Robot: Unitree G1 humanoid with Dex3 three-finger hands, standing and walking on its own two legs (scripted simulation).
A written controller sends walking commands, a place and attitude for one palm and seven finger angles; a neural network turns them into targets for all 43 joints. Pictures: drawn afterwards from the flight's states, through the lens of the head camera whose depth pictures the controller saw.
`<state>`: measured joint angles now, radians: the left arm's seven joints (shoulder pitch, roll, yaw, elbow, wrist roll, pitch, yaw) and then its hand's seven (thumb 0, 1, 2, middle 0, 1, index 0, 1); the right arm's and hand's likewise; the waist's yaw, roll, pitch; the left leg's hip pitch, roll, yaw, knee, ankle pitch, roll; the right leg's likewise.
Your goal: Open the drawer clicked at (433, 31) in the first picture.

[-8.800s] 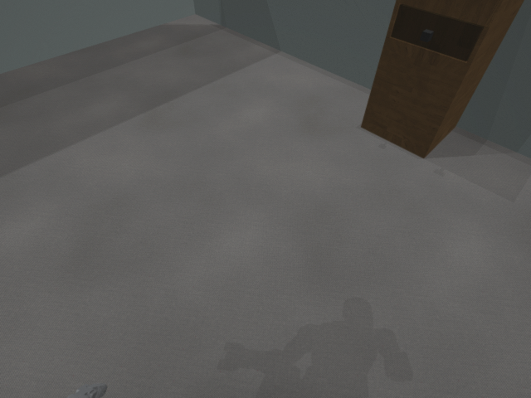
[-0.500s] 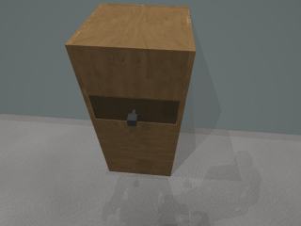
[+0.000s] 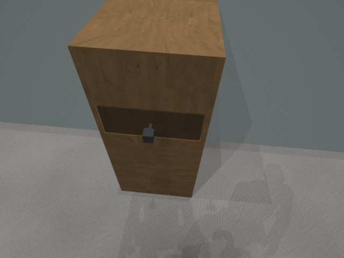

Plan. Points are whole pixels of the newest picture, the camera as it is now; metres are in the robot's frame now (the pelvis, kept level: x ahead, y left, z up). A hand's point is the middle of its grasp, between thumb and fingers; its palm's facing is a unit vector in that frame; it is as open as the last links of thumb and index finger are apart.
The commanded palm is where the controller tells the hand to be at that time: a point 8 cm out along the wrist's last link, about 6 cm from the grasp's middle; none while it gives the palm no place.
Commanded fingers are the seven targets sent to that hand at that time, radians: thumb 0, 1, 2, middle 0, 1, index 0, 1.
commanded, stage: look again from close up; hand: left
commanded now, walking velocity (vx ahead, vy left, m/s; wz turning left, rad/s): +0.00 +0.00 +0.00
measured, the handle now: (149, 131) +0.55 +0.12 -0.12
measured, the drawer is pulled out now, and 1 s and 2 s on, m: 0.00 0.00 0.00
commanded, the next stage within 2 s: raise the hand with hooked fingers in 0.24 s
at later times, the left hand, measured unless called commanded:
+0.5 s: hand (95, 256) +0.14 +0.19 -0.09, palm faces -0.10 -0.76 -0.65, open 7.4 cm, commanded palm +0.13 +0.20 -0.05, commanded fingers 0.00 0.69 0.81 -0.22 -0.44 -0.22 -0.44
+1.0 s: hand (96, 217) +0.21 +0.20 -0.04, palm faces +0.06 -0.09 -0.99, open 10.0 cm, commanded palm +0.19 +0.19 +0.02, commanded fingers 0.00 0.11 0.56 -0.26 -0.81 -0.26 -0.81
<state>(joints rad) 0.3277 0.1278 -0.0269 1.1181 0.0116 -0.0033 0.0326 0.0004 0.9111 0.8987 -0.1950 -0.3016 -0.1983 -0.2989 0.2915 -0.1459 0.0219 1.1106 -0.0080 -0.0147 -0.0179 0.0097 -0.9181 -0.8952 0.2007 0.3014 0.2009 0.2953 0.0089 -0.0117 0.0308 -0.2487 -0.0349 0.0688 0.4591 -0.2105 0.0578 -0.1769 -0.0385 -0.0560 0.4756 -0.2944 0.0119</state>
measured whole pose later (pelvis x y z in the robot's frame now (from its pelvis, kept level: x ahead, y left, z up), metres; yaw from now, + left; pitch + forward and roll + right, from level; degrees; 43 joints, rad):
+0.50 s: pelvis +0.01 -0.02 -0.01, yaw +0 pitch +3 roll +2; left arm 0.46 0.27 -0.09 0.22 0.32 0.09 0.25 0.03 0.91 0.88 -0.20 -0.33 -0.20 -0.33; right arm 0.31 -0.23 -0.01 0.85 0.02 -0.22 -0.07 0.02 -0.93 -0.90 0.20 0.30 0.20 0.30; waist 0.00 0.03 -0.03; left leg -0.34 -0.03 0.07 0.57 -0.27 0.03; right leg -0.29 -0.04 -0.05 0.63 -0.39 -0.01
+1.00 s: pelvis -0.01 -0.06 -0.06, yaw +1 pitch +11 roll +1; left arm 0.27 0.36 -0.04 0.05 1.01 -0.01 0.41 0.00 0.32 0.65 -0.26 -0.67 -0.26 -0.67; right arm 0.05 -0.21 0.00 0.56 -0.06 0.11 -0.01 0.01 -0.91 -0.90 0.20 0.30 0.20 0.30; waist 0.10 0.04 -0.12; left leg -0.71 0.03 0.02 0.92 -0.39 -0.02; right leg -0.64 0.00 -0.10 0.97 -0.51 -0.08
